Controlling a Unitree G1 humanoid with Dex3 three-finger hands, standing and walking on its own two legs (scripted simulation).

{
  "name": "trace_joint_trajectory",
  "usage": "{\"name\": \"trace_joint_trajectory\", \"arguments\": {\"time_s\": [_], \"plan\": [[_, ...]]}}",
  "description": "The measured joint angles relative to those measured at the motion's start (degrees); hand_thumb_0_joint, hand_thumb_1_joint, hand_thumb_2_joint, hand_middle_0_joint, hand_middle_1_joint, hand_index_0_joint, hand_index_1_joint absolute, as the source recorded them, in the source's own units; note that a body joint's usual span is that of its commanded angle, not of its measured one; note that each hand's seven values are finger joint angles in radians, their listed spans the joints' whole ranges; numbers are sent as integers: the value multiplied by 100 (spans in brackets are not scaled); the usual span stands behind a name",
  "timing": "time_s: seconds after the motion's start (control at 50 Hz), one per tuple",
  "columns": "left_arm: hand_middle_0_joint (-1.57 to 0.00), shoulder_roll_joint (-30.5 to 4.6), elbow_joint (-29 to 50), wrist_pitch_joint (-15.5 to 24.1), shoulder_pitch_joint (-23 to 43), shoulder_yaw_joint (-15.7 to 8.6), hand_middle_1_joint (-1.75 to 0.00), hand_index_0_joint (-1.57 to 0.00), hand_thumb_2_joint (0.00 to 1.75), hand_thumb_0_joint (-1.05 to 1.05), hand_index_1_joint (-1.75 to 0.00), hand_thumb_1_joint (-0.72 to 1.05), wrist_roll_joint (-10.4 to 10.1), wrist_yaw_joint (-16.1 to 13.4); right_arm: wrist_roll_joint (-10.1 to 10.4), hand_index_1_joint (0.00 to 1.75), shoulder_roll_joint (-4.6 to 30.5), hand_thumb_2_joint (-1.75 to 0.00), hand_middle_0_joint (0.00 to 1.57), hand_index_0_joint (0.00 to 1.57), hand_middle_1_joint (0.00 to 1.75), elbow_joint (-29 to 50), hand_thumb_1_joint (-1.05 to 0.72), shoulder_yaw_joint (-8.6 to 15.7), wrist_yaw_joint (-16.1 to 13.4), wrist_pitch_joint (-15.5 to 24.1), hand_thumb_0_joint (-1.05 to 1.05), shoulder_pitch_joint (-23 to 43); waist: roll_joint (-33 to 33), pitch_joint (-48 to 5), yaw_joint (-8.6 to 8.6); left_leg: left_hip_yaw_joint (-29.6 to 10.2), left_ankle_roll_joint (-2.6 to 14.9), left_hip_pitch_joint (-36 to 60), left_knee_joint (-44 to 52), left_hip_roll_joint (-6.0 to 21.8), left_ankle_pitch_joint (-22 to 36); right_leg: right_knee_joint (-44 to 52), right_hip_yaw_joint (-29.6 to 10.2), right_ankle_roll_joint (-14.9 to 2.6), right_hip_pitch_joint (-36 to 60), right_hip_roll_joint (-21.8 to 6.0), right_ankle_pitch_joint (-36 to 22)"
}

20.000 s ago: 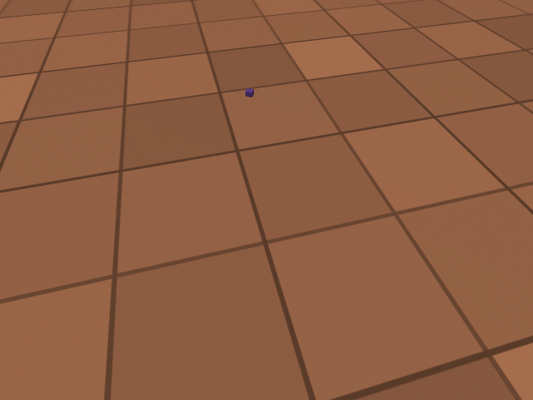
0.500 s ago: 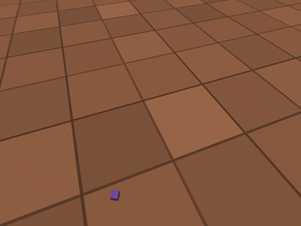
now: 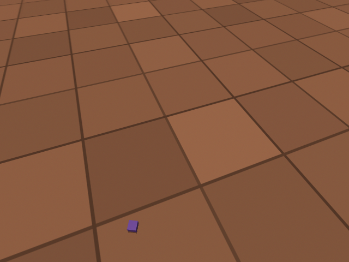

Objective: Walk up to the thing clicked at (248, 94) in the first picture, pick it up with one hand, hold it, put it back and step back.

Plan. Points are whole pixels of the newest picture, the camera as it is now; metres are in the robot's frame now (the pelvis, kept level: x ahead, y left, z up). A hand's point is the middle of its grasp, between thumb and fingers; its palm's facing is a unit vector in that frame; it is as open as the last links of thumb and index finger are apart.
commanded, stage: stand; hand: left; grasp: from above
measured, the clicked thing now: (132, 226) +0.41 +0.25 -0.77
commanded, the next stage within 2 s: rise first in 0.42 s
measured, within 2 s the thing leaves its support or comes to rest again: neither
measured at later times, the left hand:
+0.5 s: hand out of the picture +0.07 +0.25 -0.16, palm faces -0.03 -0.94 -0.35, open 7.4 cm
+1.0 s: hand out of the picture +0.12 +0.26 -0.20, palm faces -0.10 -0.91 -0.41, open 11.5 cm
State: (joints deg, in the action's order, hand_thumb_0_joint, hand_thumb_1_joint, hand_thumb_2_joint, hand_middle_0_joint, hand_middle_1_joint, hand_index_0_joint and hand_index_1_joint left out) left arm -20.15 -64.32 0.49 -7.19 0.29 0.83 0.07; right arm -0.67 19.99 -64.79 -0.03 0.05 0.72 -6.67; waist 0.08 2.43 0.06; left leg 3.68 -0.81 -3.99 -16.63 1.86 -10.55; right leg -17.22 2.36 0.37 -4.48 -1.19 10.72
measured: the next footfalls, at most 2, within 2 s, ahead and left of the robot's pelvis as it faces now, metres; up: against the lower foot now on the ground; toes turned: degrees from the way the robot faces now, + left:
none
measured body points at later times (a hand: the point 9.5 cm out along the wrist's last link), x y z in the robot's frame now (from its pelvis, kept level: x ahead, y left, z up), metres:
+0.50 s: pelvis +0.00 +0.00 +0.00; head +0.00 +0.00 +0.45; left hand +0.07 +0.30 -0.13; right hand +0.07 -0.30 -0.13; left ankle -0.02 +0.12 -0.75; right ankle -0.01 -0.12 -0.75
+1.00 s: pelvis -0.02 +0.01 -0.05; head +0.05 +0.02 +0.39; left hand +0.13 +0.31 -0.17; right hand +0.10 -0.25 -0.16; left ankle -0.02 +0.13 -0.75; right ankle -0.01 -0.12 -0.75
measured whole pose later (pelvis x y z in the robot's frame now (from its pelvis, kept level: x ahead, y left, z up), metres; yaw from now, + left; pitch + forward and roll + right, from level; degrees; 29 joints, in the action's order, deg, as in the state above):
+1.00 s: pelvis -0.02 +0.01 -0.05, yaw +1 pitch +12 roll -1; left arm -18.3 -49.7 -4.1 -3.3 -7.9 11.4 0.1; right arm 1.2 14.2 -38.5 2.3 -1.0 4.2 -14.7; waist 0.1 -3.3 1.7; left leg 2.5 0.2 -37.3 -48.6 2.3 -23.1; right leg -47.5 2.4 0.8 -36.6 -2.3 22.6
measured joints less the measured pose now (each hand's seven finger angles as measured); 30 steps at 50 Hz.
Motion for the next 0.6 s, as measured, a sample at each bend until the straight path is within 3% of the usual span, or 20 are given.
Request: {"name": "trace_joint_trajectory", "arguments": {"time_s": [0.54,0.6], "plan": [[-20,1,14,-2,16,4,-30,-21,90,0,-30,90,2,2,2,29,8,-90,20,20,30,-21,-91,19,-2,0,0,-1,4,-7,7,-1,17,10,15,-24,16,1,-1,17,6,-24,-8],[-22,105,332,54,171,-156,-31,-22,89,1,-32,86,-146,-88,259,29,-41,-90,20,20,30,737,-91,-12,-150,103,1,-296,-9,6,35,-83,45,-458,-367,-42,-93,-352,71,10,-413,-60,115]]}}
